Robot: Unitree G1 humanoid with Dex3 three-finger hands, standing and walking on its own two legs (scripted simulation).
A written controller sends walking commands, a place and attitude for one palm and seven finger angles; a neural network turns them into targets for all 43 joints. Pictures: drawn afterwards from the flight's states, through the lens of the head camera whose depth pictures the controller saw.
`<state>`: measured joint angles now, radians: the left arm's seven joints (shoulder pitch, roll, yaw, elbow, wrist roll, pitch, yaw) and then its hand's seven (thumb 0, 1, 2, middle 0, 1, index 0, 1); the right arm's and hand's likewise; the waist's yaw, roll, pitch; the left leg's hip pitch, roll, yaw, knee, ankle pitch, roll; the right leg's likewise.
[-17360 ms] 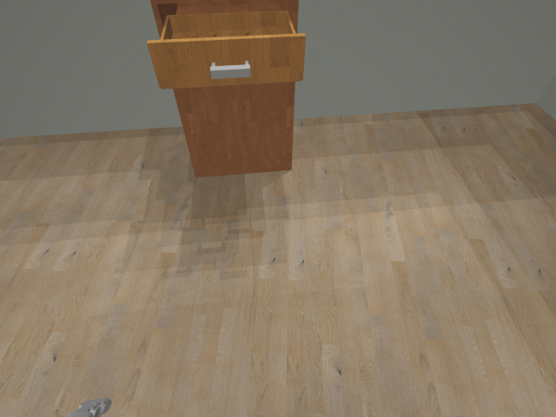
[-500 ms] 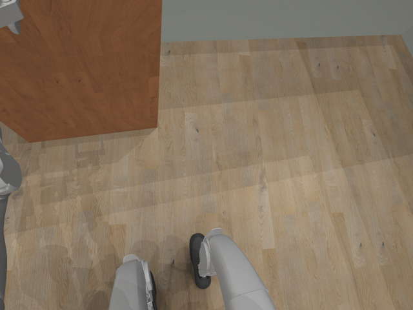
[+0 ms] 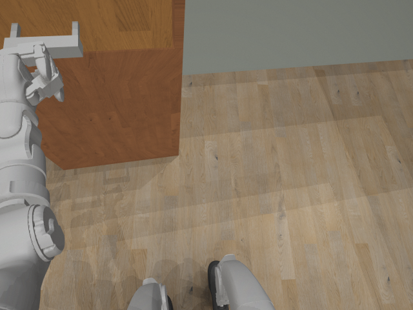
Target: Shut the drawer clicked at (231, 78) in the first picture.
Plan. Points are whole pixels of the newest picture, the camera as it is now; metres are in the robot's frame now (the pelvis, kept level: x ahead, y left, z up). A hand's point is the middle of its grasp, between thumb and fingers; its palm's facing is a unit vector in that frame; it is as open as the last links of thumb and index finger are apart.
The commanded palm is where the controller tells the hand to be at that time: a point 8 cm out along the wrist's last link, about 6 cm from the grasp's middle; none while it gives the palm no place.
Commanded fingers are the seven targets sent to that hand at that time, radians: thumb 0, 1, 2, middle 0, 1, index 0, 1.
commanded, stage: draw the hand back to the body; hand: left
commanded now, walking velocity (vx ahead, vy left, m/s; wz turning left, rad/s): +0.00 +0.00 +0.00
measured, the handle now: (46, 38) +0.61 +0.23 +0.05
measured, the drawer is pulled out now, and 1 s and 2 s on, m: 0.00 0.00 0.00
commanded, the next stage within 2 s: step back with the hand held close in 1.26 s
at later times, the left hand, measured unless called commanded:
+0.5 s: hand out of the picture +0.36 +0.22 +0.14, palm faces +0.15 -0.96 -0.23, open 3.3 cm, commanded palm +0.31 +0.27 +0.16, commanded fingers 0.00 0.90 0.90 -1.40 -1.60 -1.40 -1.60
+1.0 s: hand out of the picture +0.21 +0.24 +0.22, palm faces +0.40 -0.83 -0.38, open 3.2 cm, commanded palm +0.15 +0.27 +0.24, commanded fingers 0.00 0.90 0.90 -1.40 -1.60 -1.40 -1.60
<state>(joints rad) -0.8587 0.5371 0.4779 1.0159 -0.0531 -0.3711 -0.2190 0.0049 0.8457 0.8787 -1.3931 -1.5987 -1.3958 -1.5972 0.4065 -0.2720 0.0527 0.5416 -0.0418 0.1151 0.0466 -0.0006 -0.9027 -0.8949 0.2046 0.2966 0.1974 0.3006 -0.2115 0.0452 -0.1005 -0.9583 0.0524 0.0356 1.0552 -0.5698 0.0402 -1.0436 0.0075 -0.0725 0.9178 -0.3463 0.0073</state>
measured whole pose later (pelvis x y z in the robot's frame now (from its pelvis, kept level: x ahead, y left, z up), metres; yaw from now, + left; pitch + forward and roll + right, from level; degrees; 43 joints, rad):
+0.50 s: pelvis +0.04 +0.00 +0.06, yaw +3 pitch +10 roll -2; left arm -0.07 0.32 0.19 0.17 -0.11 -0.15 -0.08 0.01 0.90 0.90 -1.39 -1.60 -1.40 -1.60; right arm 0.23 -0.26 0.02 0.54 0.02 -0.03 -0.02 0.01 -0.90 -0.90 0.20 0.30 0.20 0.30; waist -0.01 0.06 -0.08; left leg -0.36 0.00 0.02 0.65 -0.45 0.03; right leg -0.47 -0.02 -0.07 0.59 -0.30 0.02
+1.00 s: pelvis +0.02 -0.01 +0.08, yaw +4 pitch -3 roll -1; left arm 0.40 0.32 0.24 -0.36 -0.05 -0.07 0.08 0.01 0.90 0.90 -1.40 -1.60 -1.40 -1.60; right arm 0.21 -0.23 0.05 0.60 -0.01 -0.07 -0.05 0.01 -0.90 -0.90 0.21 0.30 0.20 0.30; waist 0.06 0.08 0.01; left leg -0.02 0.00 0.02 0.40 -0.33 0.02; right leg -0.14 -0.01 -0.07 0.39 -0.19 0.00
